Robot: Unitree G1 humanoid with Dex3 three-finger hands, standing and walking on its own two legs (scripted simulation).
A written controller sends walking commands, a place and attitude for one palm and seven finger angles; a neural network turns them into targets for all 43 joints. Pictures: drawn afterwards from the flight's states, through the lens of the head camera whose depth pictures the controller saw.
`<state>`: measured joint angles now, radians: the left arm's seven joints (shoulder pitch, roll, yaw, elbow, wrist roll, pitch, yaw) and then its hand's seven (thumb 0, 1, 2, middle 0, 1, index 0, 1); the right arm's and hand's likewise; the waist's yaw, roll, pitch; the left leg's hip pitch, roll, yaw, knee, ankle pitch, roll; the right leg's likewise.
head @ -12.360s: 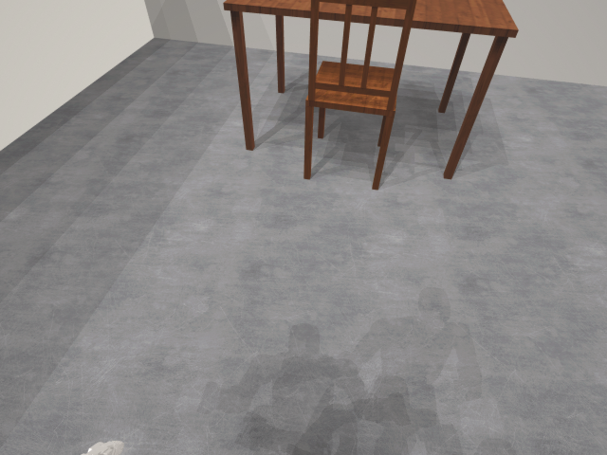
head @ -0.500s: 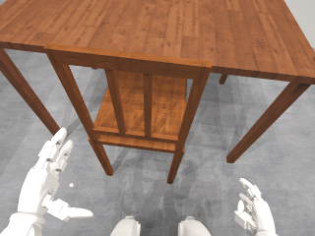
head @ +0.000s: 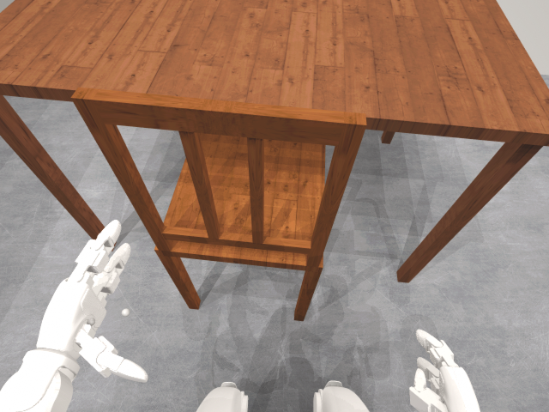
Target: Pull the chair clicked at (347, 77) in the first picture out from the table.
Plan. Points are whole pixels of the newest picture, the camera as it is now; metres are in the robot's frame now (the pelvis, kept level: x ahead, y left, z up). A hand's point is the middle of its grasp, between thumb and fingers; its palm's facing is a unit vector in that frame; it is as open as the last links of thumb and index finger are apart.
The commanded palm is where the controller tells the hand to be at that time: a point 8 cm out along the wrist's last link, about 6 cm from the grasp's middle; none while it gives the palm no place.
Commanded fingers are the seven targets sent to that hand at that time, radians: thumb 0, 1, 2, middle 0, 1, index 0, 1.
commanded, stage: raise the hand toward the chair's back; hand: left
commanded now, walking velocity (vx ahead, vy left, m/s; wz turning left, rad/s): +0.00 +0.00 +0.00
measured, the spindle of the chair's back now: (204, 192) +0.47 +0.14 -0.01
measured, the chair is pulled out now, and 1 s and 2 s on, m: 0.00 0.00 0.00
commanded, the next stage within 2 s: aim the fingers beside a spindle in 0.38 s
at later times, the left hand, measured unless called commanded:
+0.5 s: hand (119, 308) +0.24 +0.21 +0.05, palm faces -0.04 -1.00 -0.07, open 16.9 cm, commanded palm +0.23 +0.26 +0.04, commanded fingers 0.00 -0.50 0.30 -0.06 -0.08 -0.06 -0.08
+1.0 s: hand (152, 301) +0.26 +0.18 +0.02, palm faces -0.09 -1.00 -0.05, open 16.9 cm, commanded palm +0.25 +0.23 +0.03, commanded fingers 0.00 -0.50 0.30 -0.06 -0.08 -0.06 -0.08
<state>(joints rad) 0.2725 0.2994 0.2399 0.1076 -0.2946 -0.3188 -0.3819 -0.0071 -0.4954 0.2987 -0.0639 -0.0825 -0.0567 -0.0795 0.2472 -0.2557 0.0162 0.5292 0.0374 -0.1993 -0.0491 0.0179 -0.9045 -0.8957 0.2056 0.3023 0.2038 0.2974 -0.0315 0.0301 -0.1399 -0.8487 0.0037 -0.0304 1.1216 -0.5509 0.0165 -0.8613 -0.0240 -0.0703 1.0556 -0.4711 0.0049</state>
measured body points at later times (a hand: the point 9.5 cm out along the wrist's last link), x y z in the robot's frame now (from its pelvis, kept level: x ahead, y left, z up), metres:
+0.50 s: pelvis +0.00 +0.00 +0.00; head +0.07 +0.01 +0.44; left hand +0.24 +0.26 +0.05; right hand +0.18 -0.24 -0.08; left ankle +0.00 +0.11 -0.66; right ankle +0.02 -0.13 -0.66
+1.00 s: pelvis +0.00 -0.01 -0.01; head +0.09 +0.00 +0.43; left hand +0.26 +0.23 +0.02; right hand +0.17 -0.25 -0.09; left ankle +0.00 +0.11 -0.66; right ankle +0.02 -0.13 -0.66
